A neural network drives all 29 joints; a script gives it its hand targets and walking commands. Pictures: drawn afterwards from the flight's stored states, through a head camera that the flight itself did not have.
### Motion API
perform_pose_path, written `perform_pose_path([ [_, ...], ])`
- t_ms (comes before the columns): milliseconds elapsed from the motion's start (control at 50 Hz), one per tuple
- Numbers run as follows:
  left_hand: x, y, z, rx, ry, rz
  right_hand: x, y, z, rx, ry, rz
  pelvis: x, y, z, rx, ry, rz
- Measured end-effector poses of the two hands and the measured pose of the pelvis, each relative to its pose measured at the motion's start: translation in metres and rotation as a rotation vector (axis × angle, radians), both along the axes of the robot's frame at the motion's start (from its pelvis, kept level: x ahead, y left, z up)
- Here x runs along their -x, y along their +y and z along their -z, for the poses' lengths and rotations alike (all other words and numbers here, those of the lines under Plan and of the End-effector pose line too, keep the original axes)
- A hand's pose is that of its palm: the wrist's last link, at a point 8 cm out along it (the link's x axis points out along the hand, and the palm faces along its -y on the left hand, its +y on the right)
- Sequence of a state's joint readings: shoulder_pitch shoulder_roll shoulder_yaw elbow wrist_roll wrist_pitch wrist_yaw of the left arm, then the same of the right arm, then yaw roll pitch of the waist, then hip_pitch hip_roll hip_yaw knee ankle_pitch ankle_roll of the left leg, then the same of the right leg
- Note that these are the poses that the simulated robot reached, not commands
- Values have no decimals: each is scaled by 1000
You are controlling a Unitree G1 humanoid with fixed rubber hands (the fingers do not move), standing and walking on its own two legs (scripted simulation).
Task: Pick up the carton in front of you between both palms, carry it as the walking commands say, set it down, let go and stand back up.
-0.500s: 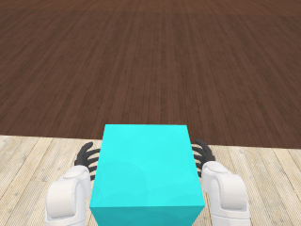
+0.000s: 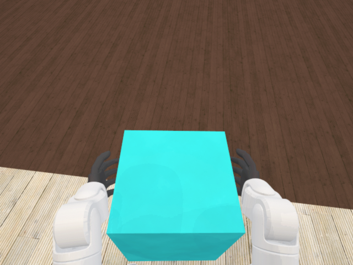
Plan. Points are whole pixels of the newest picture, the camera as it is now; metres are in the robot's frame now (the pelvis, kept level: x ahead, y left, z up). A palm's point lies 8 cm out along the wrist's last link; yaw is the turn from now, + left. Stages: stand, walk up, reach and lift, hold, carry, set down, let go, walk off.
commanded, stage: carry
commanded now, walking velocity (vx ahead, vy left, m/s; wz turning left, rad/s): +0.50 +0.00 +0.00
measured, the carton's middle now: (173, 200) +0.28 +0.01 +0.01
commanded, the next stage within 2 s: none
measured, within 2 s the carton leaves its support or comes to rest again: neither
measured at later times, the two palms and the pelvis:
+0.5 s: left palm (128, 85) +0.62 +0.15 +0.07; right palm (226, 88) +0.60 -0.15 +0.08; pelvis +0.35 +0.02 +0.00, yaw -3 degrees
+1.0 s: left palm (146, 10) +1.03 +0.12 +0.15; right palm (219, 10) +1.03 -0.18 +0.15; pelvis +0.67 -0.02 -0.01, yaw -2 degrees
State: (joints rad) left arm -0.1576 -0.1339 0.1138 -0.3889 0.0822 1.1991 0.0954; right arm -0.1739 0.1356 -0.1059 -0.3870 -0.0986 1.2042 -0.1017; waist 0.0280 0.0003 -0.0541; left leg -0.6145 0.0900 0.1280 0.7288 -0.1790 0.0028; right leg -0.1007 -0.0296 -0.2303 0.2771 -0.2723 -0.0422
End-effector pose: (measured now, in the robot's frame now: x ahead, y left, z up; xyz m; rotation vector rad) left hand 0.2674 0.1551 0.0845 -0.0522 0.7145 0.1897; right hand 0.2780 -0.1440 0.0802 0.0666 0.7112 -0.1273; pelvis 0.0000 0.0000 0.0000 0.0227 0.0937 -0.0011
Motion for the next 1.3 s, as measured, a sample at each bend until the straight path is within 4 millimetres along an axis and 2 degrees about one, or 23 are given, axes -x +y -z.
perform_pose_path([
  [80,-64,5,4,6,-25,26,-56,5,2,13,-25,19,-65,10,10,7,-10,7],
  [140,-116,11,20,15,-30,51,-102,11,14,26,-30,40,-118,22,27,9,-32,29],
  [180,-147,14,31,30,-2,61,-129,14,23,40,-2,49,-145,28,31,-6,-33,40],
  [280,-207,12,40,20,105,107,-176,12,33,37,106,89,-202,36,12,21,-17,66],
  [340,-243,8,35,21,109,126,-207,9,27,42,110,104,-237,36,3,37,-11,62],
  [420,-294,3,25,19,63,125,-260,3,14,45,65,100,-290,29,-2,44,-8,54],
  [520,-365,-8,9,11,-26,93,-340,-8,1,33,-24,73,-364,11,6,32,-20,49],
  [620,-448,-28,-6,-6,-137,59,-432,-28,-5,-5,-137,53,-443,-13,31,39,-45,20],
  [780,-557,-38,-37,4,-106,-4,-557,-38,-36,-27,-105,19,-529,-31,6,7,-20,4],
  [860,-625,-39,-57,-26,-124,17,-623,-39,-55,-3,-126,2,-576,-31,1,3,-10,14],
  [920,-680,-37,-64,-41,-116,45,-676,-38,-64,26,-120,-4,-615,-27,2,8,-7,23],
  [1000,-758,-32,-61,-49,-85,79,-749,-32,-66,64,-88,-3,-675,-18,11,18,-8,33],
  [1060,-820,-26,-50,-46,-66,110,-806,-26,-61,90,-67,8,-723,-7,27,21,-20,44],
  [1100,-860,-23,-41,-34,-45,131,-840,-23,-55,107,-44,20,-748,-2,31,11,-22,44],
  [1200,-935,-25,-24,4,54,138,-901,-25,-34,86,56,62,-799,6,15,23,-2,39],
  [1300,-999,-32,-26,45,17,114,-960,-32,-34,41,16,116,-857,6,3,34,14,35],
])
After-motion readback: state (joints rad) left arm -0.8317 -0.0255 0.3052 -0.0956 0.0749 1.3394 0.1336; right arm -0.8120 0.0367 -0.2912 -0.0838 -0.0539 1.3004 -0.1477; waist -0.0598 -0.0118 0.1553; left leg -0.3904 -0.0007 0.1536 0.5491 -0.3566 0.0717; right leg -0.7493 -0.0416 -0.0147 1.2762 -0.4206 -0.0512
